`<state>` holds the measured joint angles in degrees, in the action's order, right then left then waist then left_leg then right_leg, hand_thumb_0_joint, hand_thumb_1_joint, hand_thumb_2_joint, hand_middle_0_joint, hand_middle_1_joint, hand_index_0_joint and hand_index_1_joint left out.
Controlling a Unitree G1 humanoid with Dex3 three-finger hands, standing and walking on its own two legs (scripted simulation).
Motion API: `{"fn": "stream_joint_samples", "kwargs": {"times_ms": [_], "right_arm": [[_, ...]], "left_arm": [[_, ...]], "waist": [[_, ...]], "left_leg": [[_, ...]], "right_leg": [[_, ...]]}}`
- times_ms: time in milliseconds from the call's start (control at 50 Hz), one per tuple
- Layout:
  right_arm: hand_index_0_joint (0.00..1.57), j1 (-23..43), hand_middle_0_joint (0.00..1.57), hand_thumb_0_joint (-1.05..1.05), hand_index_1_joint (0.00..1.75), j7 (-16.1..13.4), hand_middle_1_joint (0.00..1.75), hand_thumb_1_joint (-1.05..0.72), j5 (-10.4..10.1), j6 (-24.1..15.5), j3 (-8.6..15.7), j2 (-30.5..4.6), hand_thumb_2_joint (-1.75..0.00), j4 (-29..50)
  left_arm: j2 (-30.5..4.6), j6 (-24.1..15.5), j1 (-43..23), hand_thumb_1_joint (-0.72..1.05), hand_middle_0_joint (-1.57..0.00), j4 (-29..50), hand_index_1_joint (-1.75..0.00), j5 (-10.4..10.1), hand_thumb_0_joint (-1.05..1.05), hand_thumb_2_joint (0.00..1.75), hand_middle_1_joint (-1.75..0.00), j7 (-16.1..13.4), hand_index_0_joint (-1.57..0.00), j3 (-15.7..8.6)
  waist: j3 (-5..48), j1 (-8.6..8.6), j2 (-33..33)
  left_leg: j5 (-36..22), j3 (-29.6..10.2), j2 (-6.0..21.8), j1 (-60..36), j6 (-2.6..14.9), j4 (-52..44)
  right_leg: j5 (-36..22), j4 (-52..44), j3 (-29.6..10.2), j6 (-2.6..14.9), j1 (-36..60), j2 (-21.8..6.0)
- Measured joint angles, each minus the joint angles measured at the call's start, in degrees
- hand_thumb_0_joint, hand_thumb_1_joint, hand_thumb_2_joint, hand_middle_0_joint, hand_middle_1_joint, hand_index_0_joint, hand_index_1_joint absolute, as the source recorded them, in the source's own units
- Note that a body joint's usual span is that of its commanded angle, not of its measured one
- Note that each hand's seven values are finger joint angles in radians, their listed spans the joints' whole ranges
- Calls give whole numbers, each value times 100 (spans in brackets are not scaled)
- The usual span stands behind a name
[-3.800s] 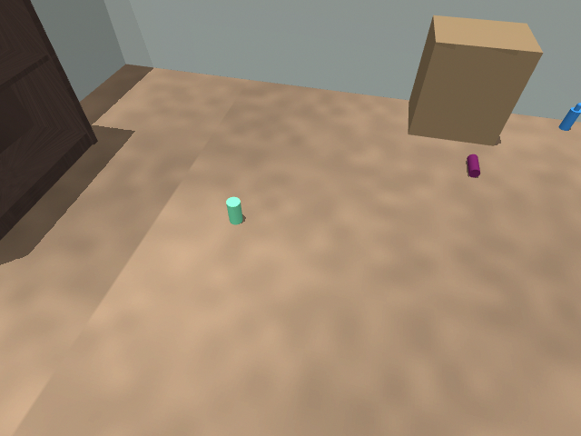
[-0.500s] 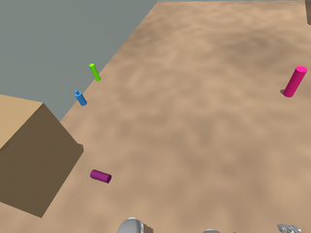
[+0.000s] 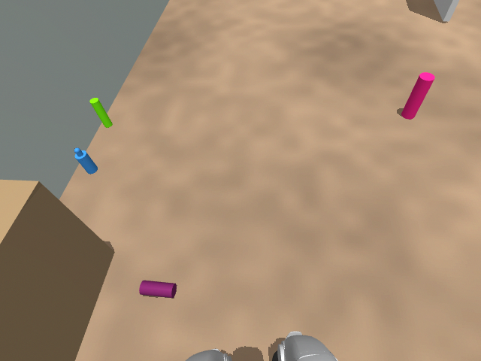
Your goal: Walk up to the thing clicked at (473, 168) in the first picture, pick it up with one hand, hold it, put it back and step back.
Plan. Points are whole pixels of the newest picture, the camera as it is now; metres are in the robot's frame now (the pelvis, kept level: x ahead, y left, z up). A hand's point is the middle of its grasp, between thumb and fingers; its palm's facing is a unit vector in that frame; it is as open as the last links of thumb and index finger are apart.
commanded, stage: walk up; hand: left
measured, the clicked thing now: (158, 289) +0.47 +0.37 -0.71
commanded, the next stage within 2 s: none
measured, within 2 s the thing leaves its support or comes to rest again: neither
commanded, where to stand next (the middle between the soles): +0.05 +0.20 m, yaw -11 degrees
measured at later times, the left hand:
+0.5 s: hand out of the picture +0.09 +0.54 -0.13, palm faces -0.11 -0.81 -0.57, open 7.4 cm
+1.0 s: hand (26, 329) +0.23 +0.42 -0.12, palm faces -0.29 -0.89 -0.36, open 7.3 cm
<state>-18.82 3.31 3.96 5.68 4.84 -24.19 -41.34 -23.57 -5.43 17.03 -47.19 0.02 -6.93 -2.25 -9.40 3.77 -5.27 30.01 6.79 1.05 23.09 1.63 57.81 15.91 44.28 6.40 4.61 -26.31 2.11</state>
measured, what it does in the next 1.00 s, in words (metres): steps to the left: left foot, then right foot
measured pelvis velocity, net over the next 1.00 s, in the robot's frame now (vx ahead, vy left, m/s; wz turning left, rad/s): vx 0.03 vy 0.22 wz -0.26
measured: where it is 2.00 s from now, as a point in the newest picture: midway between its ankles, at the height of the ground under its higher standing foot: outside the picture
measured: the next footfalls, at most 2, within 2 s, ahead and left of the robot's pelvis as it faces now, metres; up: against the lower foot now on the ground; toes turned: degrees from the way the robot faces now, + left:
left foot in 0.34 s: +0.07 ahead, +0.34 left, +0.00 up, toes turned -13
right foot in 0.80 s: +0.06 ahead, +0.08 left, +0.00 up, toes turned -14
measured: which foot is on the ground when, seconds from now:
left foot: up 0.00-0.32, down 0.34-1.00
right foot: down 0.00-0.36, up 0.38-0.78, down 0.80-1.00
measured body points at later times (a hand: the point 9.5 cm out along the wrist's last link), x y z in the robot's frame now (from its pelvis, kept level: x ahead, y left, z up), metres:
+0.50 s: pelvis +0.00 +0.21 -0.01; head +0.02 +0.20 +0.44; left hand +0.10 +0.58 -0.10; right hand +0.00 -0.12 -0.12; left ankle +0.00 +0.34 -0.70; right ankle +0.05 +0.06 -0.65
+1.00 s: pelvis +0.03 +0.22 +0.01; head +0.06 +0.21 +0.46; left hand +0.25 +0.47 -0.10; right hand +0.00 -0.12 -0.09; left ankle +0.08 +0.35 -0.70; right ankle +0.03 +0.10 -0.70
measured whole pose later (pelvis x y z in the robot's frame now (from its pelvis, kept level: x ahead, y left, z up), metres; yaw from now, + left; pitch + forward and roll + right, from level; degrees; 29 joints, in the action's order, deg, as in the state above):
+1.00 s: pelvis +0.03 +0.22 +0.01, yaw -15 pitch -3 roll +1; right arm -13.3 -1.4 0.0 -3.3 1.9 -23.9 -52.7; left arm -21.0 -0.1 4.3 -52.2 0.4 -0.3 -1.0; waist -6.3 2.0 1.1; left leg 22.9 2.2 3.2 18.5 1.2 42.8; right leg 20.3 43.9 -2.6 1.3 -20.9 0.8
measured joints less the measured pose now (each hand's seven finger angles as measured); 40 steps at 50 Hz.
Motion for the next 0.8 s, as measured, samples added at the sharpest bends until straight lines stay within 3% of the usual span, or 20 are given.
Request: {"fn": "stream_joint_samples", "kwargs": {"times_ms": [40,80,180,240,320,360,380,420,460,520,580,740,780,800], "right_arm": [[20,55,21,1,30,-33,30,-91,0,107,7,11,-90,-30],[20,148,21,1,30,-19,30,-91,2,150,20,-26,-90,-45],[20,431,21,0,30,109,30,-91,16,116,112,-234,-90,90],[20,558,21,0,30,154,30,-91,10,123,191,-386,-90,141],[20,607,20,0,30,145,30,-91,-85,65,309,-604,-90,75],[20,536,20,0,30,86,30,-91,-89,-73,347,-589,-90,-12],[20,470,20,0,30,58,30,-91,-88,-124,311,-546,-90,-59],[20,390,20,0,30,9,30,-91,-119,-175,189,-395,-90,-282],[20,336,20,0,30,-63,30,-91,-136,-224,42,-123,-90,-513],[20,163,20,0,30,-129,30,-91,-197,-392,-132,140,-90,-770],[21,-19,21,0,30,-201,30,-91,-207,-578,-232,254,-90,-944],[21,-147,21,0,30,-456,30,-90,-286,-849,-250,202,-90,-1095],[21,-106,21,0,30,-476,30,-90,-297,-833,-247,150,-90,-1100],[21,-78,21,0,30,-479,30,-90,-315,-816,-249,117,-90,-1105]], "left_arm": [[23,68,-35,90,-21,66,-30,9,0,90,-30,-38,-22,24],[51,100,-35,90,-22,76,-30,19,0,90,-30,-55,-22,29],[-43,93,108,90,-22,46,-30,144,0,90,-30,28,-22,-48],[-178,102,185,89,-22,4,-30,216,0,90,-30,64,-22,-128],[-370,185,165,89,-22,-99,-30,275,0,90,-30,93,-22,-221],[-480,293,74,89,-22,-242,-30,272,0,90,-30,93,-22,-283],[-486,364,35,89,-21,-364,-30,238,0,90,-30,55,-22,-313],[-453,434,-45,90,-21,-613,-30,191,1,90,-30,6,-21,-310],[-486,389,-91,90,-21,-770,-30,109,1,90,-30,74,-21,-300],[-430,348,-160,90,-21,-864,-30,62,1,90,-30,296,-21,-254],[-281,402,-236,90,-21,-832,-30,64,1,90,-30,470,-21,-209],[59,584,-832,90,-21,-566,-30,70,1,90,-30,656,-21,-98],[98,570,-991,90,-21,-522,-30,55,1,90,-30,686,-21,-65],[121,543,-1070,90,-21,-509,-30,49,1,90,-30,694,-21,-52]], "waist": [[-9,-101,-130],[41,-185,-234],[182,-303,-281],[288,-389,-223],[410,-527,-139],[389,-538,63],[399,-530,116],[419,-409,94],[402,-322,282],[345,-219,438],[296,-188,543],[-14,-119,697],[-32,-92,699],[-37,-81,673]], "left_leg": [[156,-426,-44,439,-146,1098],[-66,-695,72,770,-177,1697],[-562,-1117,515,1076,-157,1777],[-386,-1118,686,915,-142,1258],[-4,-894,608,362,-60,193],[210,-644,382,156,-317,-29],[260,-551,341,177,-377,112],[259,-527,372,137,-341,146],[116,-408,328,-36,-289,-143],[-81,-304,281,-310,-190,-621],[-219,-180,236,-525,-114,-1014],[-283,99,292,-838,-87,-1403],[-244,154,356,-881,-123,-1394],[-204,161,408,-885,-148,-1337]], "right_leg": [[68,120,-33,1,13,-31],[47,93,-120,-86,50,-104],[53,228,-545,-297,-119,-397],[125,439,-882,-367,-377,-575],[224,747,-1354,-416,-777,-778],[770,1132,-1768,-315,-959,-855],[1119,1462,-1972,-271,-1043,-697],[1240,2156,-1809,-251,-1143,-347],[1014,2509,-1524,-286,-1181,-165],[838,2351,-1061,-342,-922,0],[904,1836,-926,-338,-533,119],[951,667,-784,-178,140,-95],[737,166,-675,-117,336,-160],[367,-149,-627,-137,465,-154]]}}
